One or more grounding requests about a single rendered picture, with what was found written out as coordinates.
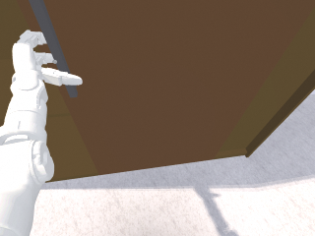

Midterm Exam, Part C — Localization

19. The wardrobe door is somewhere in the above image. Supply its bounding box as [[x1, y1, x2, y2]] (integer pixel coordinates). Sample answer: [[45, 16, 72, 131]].
[[17, 0, 315, 175], [219, 7, 315, 152]]

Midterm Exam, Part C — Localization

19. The robot left forearm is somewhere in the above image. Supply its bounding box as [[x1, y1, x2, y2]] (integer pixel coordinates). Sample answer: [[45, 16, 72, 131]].
[[0, 69, 48, 146]]

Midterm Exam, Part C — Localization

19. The handle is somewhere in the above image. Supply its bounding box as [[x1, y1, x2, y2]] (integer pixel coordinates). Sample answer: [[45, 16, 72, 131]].
[[29, 0, 78, 98]]

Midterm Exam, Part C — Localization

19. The robot left upper arm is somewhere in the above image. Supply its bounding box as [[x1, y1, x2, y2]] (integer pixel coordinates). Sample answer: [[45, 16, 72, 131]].
[[0, 140, 54, 236]]

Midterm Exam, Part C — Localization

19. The robot left hand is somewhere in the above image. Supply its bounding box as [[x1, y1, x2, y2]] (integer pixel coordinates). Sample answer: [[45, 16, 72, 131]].
[[12, 29, 83, 87]]

